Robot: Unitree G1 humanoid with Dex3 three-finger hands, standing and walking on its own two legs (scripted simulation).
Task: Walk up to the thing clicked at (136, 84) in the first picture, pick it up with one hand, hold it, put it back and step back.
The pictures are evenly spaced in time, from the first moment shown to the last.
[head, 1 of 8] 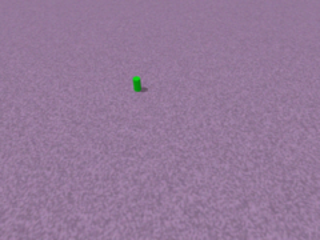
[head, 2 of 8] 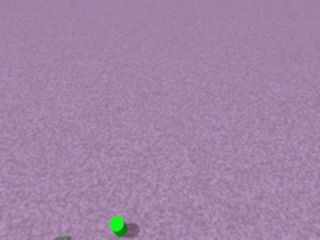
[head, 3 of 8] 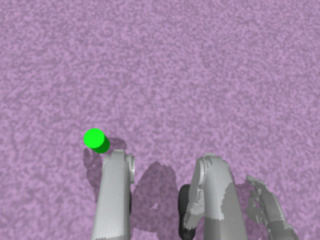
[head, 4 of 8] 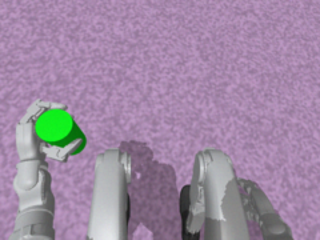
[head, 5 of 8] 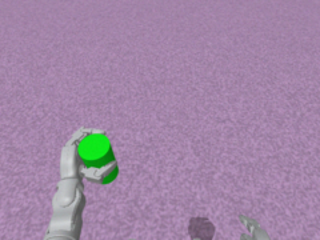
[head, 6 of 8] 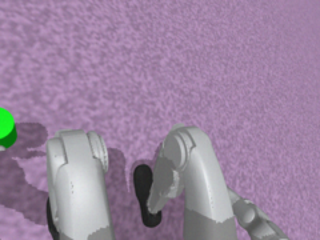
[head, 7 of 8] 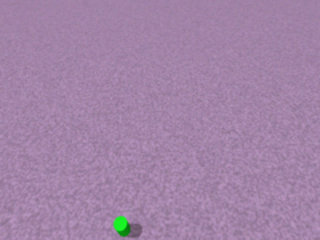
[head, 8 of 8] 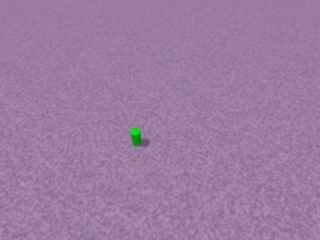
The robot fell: no
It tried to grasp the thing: yes
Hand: left
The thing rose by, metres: 0.69
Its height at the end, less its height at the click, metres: +0.00
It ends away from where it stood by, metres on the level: 0.01
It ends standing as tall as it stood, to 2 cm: yes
